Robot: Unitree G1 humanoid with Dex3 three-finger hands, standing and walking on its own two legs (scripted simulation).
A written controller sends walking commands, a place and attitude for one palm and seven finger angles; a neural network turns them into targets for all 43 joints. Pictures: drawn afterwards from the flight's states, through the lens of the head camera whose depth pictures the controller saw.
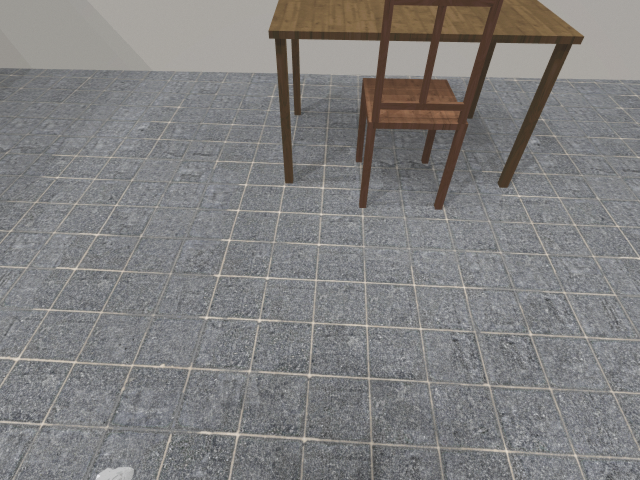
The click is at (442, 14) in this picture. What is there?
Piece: chair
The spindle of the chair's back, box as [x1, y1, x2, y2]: [419, 6, 446, 102]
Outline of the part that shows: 446,6 438,6 419,102 425,102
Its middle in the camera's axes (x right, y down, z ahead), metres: +0.39 -0.64 +1.38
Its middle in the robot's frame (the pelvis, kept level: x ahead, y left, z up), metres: +1.48 -0.33 -0.06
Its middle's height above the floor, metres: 0.71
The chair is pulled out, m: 0.00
